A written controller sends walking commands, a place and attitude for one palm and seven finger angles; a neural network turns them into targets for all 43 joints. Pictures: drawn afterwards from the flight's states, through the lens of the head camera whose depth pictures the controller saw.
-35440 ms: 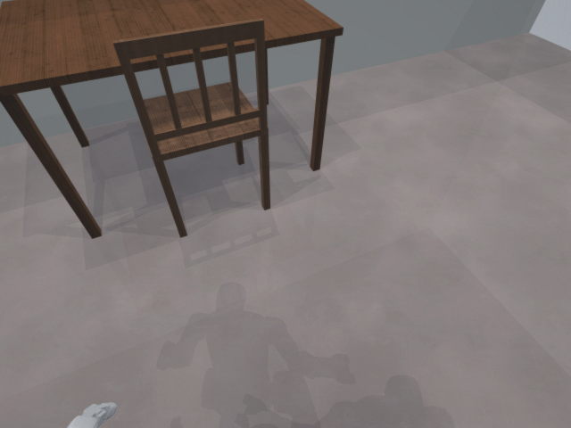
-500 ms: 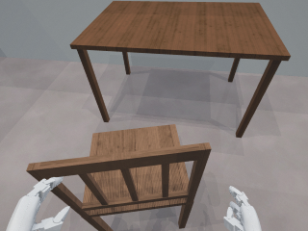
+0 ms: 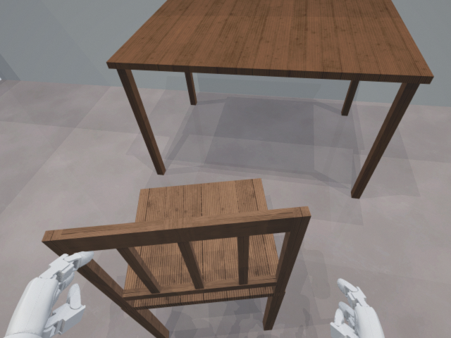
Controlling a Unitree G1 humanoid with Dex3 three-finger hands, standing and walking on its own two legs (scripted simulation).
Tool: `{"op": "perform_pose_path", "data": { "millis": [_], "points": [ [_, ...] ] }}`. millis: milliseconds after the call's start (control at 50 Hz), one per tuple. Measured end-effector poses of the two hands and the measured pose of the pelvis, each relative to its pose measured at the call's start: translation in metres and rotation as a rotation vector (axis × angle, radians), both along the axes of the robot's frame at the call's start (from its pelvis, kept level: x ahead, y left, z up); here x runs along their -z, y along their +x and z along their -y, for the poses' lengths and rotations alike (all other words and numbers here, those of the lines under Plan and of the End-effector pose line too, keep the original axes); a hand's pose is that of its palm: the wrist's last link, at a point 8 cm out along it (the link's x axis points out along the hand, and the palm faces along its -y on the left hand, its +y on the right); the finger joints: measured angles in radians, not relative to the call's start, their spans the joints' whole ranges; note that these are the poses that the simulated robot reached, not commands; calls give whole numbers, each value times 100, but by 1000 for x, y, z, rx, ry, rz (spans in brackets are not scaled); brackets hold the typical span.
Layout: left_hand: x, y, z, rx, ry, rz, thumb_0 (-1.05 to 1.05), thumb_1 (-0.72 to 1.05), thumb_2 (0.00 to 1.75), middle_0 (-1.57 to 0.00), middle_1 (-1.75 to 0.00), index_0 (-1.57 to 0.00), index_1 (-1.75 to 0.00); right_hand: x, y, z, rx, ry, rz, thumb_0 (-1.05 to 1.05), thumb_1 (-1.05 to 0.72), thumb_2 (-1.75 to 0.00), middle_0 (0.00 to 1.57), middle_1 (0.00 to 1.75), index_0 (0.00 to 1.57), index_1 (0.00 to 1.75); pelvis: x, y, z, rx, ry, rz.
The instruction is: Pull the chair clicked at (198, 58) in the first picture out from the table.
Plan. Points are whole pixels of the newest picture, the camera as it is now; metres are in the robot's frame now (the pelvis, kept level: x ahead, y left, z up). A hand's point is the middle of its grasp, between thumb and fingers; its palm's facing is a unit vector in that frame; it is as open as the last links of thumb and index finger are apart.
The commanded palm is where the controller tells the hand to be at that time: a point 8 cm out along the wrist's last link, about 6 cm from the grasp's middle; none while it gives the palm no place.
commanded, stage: step back with the hand held close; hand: left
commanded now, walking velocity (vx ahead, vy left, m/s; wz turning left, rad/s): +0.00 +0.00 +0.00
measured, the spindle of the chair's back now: (192, 265) +0.26 +0.13 -0.09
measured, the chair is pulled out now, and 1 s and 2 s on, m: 0.61 0.61 0.61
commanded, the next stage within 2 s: stop stepping back and stand still in 0.86 s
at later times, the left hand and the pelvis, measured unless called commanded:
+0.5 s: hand out of the picture +0.11 +0.27 +0.23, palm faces +0.42 -0.68 -0.60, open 7.1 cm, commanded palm +0.05 +0.32 +0.18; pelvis -0.10 +0.02 +0.00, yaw -1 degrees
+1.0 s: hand out of the picture +0.00 +0.31 +0.21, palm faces +0.39 -0.71 -0.58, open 7.4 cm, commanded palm -0.07 +0.35 +0.18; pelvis -0.22 +0.06 +0.00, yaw -3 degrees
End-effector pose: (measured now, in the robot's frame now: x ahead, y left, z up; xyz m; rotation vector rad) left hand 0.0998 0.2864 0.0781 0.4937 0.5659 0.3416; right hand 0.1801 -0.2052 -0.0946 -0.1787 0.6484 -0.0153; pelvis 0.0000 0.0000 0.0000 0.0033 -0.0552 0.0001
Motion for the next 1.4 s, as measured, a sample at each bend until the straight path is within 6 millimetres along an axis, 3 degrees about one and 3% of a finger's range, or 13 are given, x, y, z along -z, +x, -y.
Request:
{"op": "perform_pose_path", "data": {
  "millis": [140, 280, 340, 460, 520, 580, 640, 720, 820, 940, 1020, 1220, 1400],
  "points": [
    [-2, -3, -2, 38, -14, 13, 1, 90, 89, -21, -30, -43, -37, -6, -13, 5, 41, 6, -15, 1, -90, -90, 20, 30, 20, 30, -1, -12, 3, 3, -4, 9],
    [-4, -5, -11, 120, 22, 13, 2, 90, 89, -21, -30, -42, -37, -16, -41, 14, 77, -51, -66, 1, -90, -90, 20, 30, 20, 30, -5, -48, 1, 22, -6, 0],
    [-38, -7, -9, 186, 72, 162, 2, 90, 89, -21, -30, -40, -37, -16, -57, 16, 90, -71, -84, 1, -90, -90, 20, 30, 20, 30, -5, -64, -4, 20, -10, 1],
    [-153, -23, -9, 310, 335, 681, 2, 89, 89, -22, -30, -31, -34, -15, -90, 9, 135, -56, -68, 1, -90, -90, 20, 30, 20, 30, -2, -90, -16, 18, -16, 0],
    [-174, -39, -28, 267, 406, 814, 1, 89, 89, -22, -30, -27, -32, -13, -109, 4, 199, -13, -34, 1, -90, -90, 20, 30, 20, 30, 1, -100, -28, 22, -21, -6],
    [-156, -50, -58, 170, 357, 819, 1, 90, 89, -21, -30, -24, -31, -8, -130, -1, 252, 0, -20, 1, -90, -90, 20, 30, 20, 30, 6, -109, -42, 23, -28, -16],
    [-110, -58, -84, 73, 243, 724, 1, 90, 90, -21, -30, -22, -30, -7, -155, -10, 263, -25, -37, 1, -90, -90, 20, 30, 20, 30, 8, -124, -55, 35, -23, -15],
    [-63, -77, -84, 47, 115, 586, 1, 90, 90, -20, -30, -21, -30, -16, -190, -28, 212, -71, -76, 1, -90, -90, 20, 29, 20, 30, 1, -144, -61, 23, -34, -23],
    [-99, -108, -59, 200, 142, 729, 3, 89, 89, -21, -30, -21, -30, -21, -215, -44, 96, -118, -115, 1, -90, -90, 20, 30, 20, 30, -1, -164, -60, -2, -52, -69],
    [-153, -132, -59, 303, 365, 852, 2, 89, 89, -22, -30, -22, -30, -7, -221, -46, 76, -80, -77, 1, -90, -90, 20, 30, 20, 30, 1, -202, -59, 39, -66, -100],
    [-147, -142, -62, 309, 334, 774, 1, 89, 90, -21, -30, -21, -30, -2, -234, -40, 135, -27, -42, 1, -90, -90, 20, 30, 20, 30, 1, -223, -61, 53, -83, -53],
    [-79, -169, -87, 159, 85, 715, 2, 89, 89, -22, -30, -22, -30, -29, -285, -21, 233, -145, -35, 1, -90, -90, 20, 30, 20, 30, 3, -233, -74, 36, -35, -23],
    [-124, -199, -78, 286, 197, 797, 2, 89, 90, -21, -30, -21, -30, -38, -312, -49, 161, -110, -14, 1, -90, -90, 20, 30, 20, 30, -7, -268, -78, 38, -36, -28]
  ]
}}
